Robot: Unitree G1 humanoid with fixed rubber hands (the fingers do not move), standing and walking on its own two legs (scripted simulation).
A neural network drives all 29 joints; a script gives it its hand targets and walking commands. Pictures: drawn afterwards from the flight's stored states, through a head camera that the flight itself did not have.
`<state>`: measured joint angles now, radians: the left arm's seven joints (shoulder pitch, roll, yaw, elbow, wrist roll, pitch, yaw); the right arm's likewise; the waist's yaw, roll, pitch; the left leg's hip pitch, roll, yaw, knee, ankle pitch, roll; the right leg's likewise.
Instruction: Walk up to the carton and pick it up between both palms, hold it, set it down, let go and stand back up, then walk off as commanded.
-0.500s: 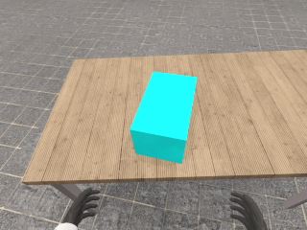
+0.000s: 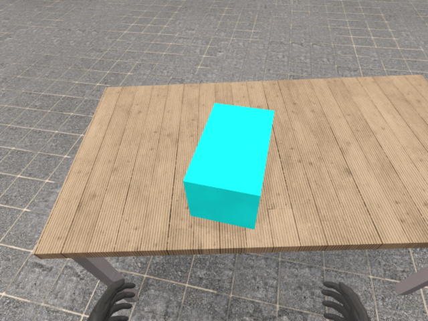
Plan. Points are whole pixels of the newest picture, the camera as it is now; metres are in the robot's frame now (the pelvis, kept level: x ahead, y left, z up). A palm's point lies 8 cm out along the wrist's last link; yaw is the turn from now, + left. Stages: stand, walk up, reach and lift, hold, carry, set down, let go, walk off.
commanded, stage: set down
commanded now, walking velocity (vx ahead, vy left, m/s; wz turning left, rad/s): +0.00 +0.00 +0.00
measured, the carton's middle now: (233, 162) +0.50 -0.01 -0.05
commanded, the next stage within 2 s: let go in 0.20 s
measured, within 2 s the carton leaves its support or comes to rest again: neither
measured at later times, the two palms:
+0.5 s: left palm out of the picture +0.15 +0.24 -0.07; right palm out of the picture +0.15 -0.22 -0.08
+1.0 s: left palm out of the picture +0.13 +0.23 -0.08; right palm out of the picture +0.13 -0.28 -0.09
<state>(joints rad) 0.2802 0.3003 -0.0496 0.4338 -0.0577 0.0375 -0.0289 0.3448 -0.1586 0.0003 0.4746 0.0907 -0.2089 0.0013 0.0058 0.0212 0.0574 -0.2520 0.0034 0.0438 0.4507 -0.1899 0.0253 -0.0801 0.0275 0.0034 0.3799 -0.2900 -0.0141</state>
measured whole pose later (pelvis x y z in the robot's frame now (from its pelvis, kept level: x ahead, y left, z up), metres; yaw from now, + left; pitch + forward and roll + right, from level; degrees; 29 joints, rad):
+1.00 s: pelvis +0.00 -0.01 +0.00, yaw +0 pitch +0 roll +0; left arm 0.25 0.26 -0.04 0.63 0.03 -0.01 0.00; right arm 0.26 -0.33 0.00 0.67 0.06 -0.05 0.01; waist 0.01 0.01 -0.01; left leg -0.25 0.00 0.04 0.45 -0.19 0.02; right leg -0.10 0.03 0.00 0.43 -0.32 -0.02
